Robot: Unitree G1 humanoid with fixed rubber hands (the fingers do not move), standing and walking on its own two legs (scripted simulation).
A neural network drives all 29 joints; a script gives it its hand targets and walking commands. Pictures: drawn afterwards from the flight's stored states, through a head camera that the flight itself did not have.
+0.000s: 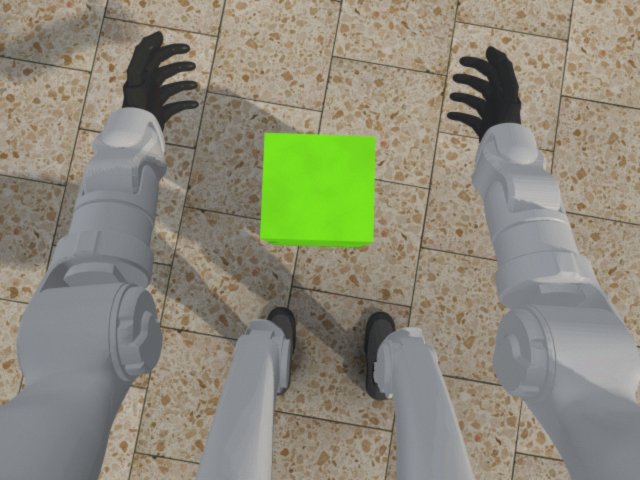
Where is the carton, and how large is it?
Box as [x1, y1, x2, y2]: [260, 133, 375, 247]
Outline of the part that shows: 265,133 260,238 273,244 358,247 371,242 373,235 375,136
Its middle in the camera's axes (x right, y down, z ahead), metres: +0.00 -0.08 +0.85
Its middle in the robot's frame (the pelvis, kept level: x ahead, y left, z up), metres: +0.49 +0.04 -0.52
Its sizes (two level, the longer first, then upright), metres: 0.210 0.200 0.250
